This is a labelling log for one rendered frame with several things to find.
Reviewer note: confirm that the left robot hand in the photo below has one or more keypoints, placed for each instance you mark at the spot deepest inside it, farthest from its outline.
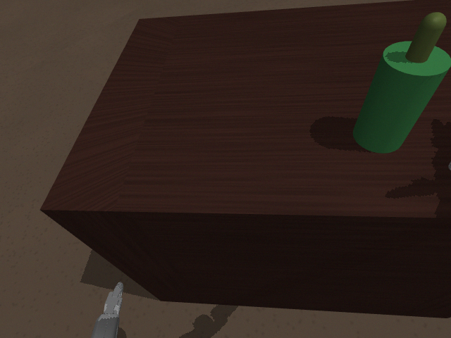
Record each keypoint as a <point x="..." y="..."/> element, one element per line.
<point x="106" y="325"/>

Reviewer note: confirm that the bottle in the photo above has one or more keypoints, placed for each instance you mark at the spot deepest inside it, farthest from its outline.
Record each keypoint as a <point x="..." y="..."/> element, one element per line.
<point x="406" y="78"/>

